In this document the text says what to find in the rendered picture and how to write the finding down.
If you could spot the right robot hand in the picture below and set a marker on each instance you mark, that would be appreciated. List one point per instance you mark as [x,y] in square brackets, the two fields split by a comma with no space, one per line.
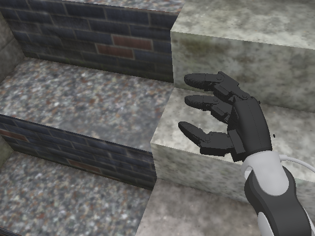
[247,128]

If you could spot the robot right forearm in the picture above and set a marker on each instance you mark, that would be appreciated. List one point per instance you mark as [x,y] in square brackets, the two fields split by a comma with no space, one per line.
[271,189]

